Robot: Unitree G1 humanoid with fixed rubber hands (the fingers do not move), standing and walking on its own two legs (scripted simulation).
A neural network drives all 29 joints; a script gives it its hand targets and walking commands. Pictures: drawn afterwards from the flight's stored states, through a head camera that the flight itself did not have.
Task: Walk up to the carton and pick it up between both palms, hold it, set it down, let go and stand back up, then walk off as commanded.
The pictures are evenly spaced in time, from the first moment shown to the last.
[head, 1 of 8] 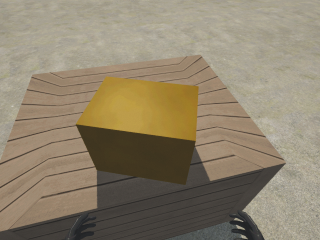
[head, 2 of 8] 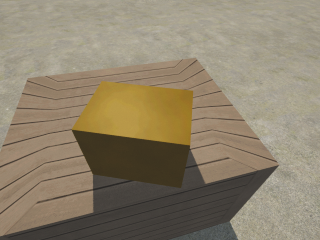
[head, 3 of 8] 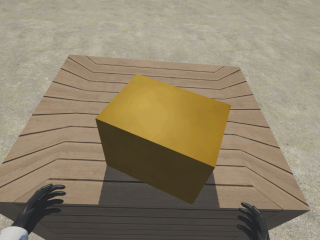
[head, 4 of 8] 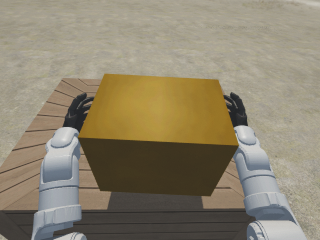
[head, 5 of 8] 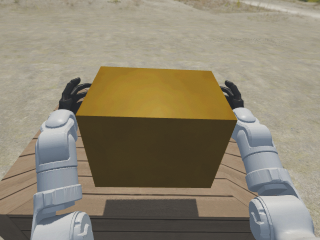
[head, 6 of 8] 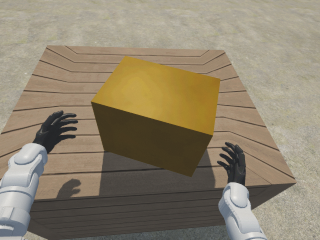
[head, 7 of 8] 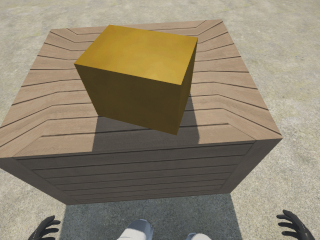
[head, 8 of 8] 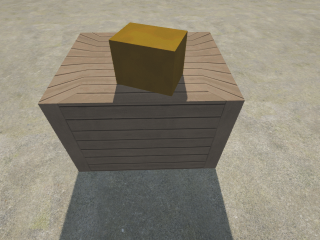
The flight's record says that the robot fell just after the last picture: no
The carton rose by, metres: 0.18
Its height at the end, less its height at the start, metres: +0.00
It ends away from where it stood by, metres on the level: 0.03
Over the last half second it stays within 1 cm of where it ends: yes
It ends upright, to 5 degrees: yes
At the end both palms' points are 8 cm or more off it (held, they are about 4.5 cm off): yes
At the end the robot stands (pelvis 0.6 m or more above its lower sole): yes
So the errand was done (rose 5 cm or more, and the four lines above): yes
